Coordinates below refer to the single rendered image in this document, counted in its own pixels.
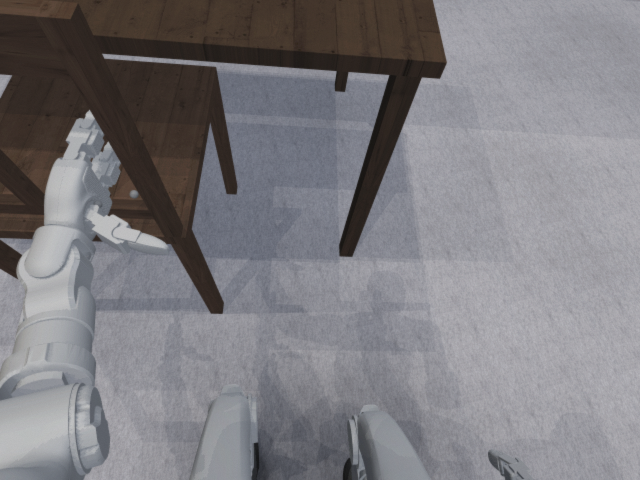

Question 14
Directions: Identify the robot left thigh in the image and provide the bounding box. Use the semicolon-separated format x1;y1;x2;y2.
189;392;258;480

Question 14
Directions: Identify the robot left upper arm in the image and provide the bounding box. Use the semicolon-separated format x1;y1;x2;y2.
0;382;110;480

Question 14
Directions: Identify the left robot forearm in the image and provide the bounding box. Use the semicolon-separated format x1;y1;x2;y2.
0;225;96;400

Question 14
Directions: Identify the robot thigh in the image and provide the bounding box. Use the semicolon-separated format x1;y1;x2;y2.
189;392;258;480
347;411;431;480

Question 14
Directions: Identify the robot right thigh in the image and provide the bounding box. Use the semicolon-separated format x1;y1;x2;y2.
347;411;431;480

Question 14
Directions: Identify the right robot hand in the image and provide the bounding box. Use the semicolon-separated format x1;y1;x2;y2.
488;449;535;480

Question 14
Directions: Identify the left robot hand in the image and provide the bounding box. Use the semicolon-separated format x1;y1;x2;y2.
44;109;169;255

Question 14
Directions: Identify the table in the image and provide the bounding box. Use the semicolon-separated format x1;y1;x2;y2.
50;0;447;257

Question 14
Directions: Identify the chair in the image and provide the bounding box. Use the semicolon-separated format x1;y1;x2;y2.
0;0;238;314

